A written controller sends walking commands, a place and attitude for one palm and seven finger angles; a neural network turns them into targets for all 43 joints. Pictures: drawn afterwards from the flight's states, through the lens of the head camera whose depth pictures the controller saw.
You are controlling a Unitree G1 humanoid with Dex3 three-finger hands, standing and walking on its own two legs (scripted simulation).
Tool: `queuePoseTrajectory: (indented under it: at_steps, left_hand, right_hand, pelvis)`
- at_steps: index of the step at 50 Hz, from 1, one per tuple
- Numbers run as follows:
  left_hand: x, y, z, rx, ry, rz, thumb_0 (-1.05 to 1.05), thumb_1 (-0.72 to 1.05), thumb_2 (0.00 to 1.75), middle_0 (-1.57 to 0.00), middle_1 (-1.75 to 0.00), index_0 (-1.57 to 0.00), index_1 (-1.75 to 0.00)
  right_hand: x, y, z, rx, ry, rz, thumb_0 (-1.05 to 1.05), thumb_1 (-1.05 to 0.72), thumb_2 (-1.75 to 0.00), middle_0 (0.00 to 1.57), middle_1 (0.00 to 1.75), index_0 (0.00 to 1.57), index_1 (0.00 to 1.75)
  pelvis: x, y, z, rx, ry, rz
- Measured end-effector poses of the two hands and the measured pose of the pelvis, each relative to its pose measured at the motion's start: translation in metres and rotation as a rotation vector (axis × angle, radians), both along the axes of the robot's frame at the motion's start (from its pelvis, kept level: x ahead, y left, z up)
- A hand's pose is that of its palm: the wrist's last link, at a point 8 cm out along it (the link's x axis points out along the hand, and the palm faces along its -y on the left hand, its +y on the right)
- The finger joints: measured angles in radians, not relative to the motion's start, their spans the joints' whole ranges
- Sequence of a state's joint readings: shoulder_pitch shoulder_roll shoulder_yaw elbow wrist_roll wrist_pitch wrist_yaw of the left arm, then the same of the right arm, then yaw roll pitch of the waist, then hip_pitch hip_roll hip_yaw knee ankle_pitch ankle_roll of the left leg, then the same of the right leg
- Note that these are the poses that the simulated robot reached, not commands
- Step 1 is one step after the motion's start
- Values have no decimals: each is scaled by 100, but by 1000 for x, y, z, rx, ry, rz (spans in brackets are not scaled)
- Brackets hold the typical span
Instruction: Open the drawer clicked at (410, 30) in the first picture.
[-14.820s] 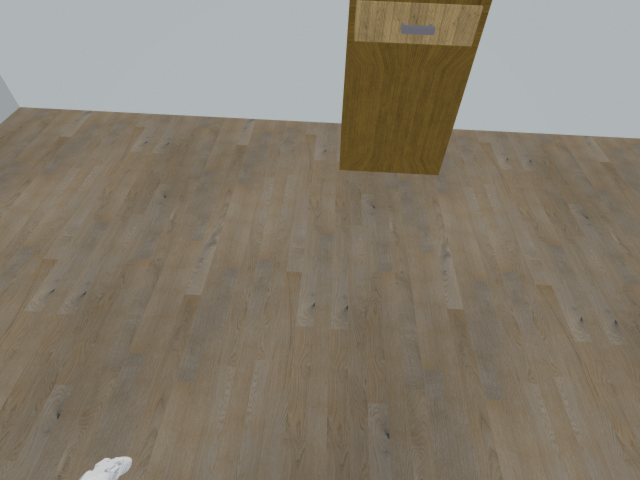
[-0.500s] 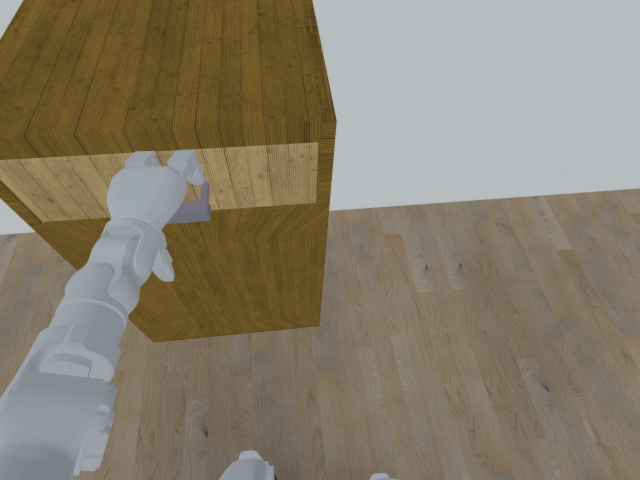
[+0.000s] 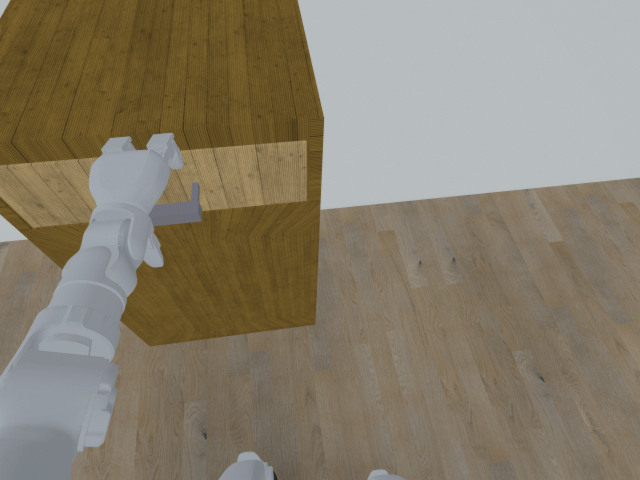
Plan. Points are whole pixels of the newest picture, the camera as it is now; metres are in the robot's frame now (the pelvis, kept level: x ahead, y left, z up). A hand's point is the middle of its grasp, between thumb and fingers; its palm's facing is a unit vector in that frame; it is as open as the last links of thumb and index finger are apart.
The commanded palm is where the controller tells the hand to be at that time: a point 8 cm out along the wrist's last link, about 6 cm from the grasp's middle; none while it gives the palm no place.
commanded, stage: move the hooked fingers above the handle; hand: left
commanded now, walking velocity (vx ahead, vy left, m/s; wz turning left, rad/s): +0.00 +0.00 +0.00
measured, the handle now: (160, 203) +0.52 +0.23 -0.02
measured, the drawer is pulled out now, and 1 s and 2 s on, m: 0.00 0.00 0.00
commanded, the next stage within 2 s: lower the fingers behind the handle in 0.84 s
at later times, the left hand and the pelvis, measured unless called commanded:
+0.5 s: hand (145, 207) +0.47 +0.22 +0.03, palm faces -0.04 -0.02 -1.00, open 13.8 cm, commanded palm +0.45 +0.23 +0.09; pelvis +0.01 -0.01 +0.00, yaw -1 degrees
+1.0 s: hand (139, 207) +0.47 +0.23 +0.03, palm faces -0.04 -0.01 -1.00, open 13.6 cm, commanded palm +0.45 +0.23 +0.09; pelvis +0.01 +0.00 +0.00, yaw +0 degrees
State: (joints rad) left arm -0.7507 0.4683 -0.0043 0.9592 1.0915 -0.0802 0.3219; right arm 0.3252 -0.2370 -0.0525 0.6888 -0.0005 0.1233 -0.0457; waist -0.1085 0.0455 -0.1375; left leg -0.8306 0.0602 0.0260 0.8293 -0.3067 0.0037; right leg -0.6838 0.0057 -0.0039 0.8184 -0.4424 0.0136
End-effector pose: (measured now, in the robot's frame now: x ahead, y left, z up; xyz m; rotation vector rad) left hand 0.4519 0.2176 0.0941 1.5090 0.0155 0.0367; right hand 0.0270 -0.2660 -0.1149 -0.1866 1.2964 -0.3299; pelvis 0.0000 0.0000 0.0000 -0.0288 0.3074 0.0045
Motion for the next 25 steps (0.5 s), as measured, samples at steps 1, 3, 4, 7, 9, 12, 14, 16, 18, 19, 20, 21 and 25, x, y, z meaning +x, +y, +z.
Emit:
queuePoseTrajectory:
  at_steps: [1, 3, 4, 7, 9, 12, 14, 16, 18, 19, 20, 21, 25]
  left_hand:
    - [0, 5, -2, 10, -9, 24, 0, -49, 30, -33, -121, -33, -120]
    - [0, 11, -6, 42, -7, 63, 0, -49, 30, -34, -123, -32, -120]
    - [-1, 15, -8, 55, 8, 90, 0, -49, 30, -34, -123, -32, -120]
    - [-5, 24, -15, 63, 69, 157, 0, -49, 31, -34, -123, -32, -120]
    - [-6, 25, -16, 46, 100, 164, 0, -49, 31, -34, -122, -32, -120]
    - [-5, 14, -9, 15, 109, 106, 0, -49, 31, -34, -122, -32, -120]
    - [-3, 3, -3, 5, 92, 49, 0, -49, 30, -33, -121, -33, -120]
    - [2, -7, 3, -4, 63, 5, 0, -49, 30, -33, -121, -33, -120]
    - [5, -11, 6, -12, 37, -4, 0, -49, 30, -34, -121, -33, -120]
    - [6, -11, 6, -12, 28, 1, 0, -49, 30, -35, -122, -32, -120]
    - [6, -12, 6, -11, 20, 5, 0, -49, 30, -36, -123, -32, -120]
    - [5, -12, 5, -8, 15, 10, 0, -49, 30, -36, -124, -33, -120]
    - [1, 4, -5, 38, 59, 98, 0, -49, 31, -35, -123, -33, -121]
  right_hand:
    - [-2, -1, -1, 1, 10, 0, 0, -90, -90, 20, 30, 20, 30]
    - [-6, -2, -4, 9, 29, -1, 1, -90, -90, 20, 30, 20, 30]
    - [-8, -3, -5, 14, 38, -4, 1, -90, -90, 20, 29, 20, 30]
    - [-12, -3, -6, 25, 59, -13, 1, -90, -90, 20, 29, 20, 30]
    - [-14, -2, -4, 25, 66, -18, 1, -90, -90, 20, 29, 20, 30]
    - [-13, -3, 1, 14, 65, -20, 1, -90, -90, 20, 29, 20, 30]
    - [-11, -3, 3, 5, 58, -20, 1, -90, -90, 20, 30, 20, 30]
    - [-8, -4, 4, 1, 46, -21, 1, -90, -90, 20, 30, 20, 30]
    - [-4, -5, 5, 2, 31, -24, 1, -90, -90, 20, 30, 20, 30]
    - [-3, -5, 4, 4, 25, -24, 1, -90, -90, 20, 30, 20, 30]
    - [-1, -5, 3, 8, 21, -22, 1, -90, -90, 20, 29, 20, 30]
    - [1, -5, 2, 13, 17, -20, 1, -90, -90, 20, 29, 20, 30]
    - [7, -4, -1, 34, 2, -20, 1, -90, -90, 20, 29, 20, 30]
  pelvis:
    - [0, 0, -1, 0, 8, -2]
    - [-1, 0, -2, 0, 19, -3]
    - [0, 0, -2, 0, 22, -3]
    - [2, -2, 0, 0, 20, -2]
    - [4, -2, 2, 0, 13, 1]
    - [8, -3, 5, -1, -2, 8]
    - [10, -4, 6, -2, -10, 12]
    - [11, -4, 6, -2, -14, 12]
    - [12, -4, 6, -2, -12, 7]
    - [12, -4, 5, -1, -11, 4]
    - [12, -4, 5, 1, -10, 1]
    - [11, -4, 5, 2, -8, -2]
    - [10, -5, 5, 8, -3, -12]
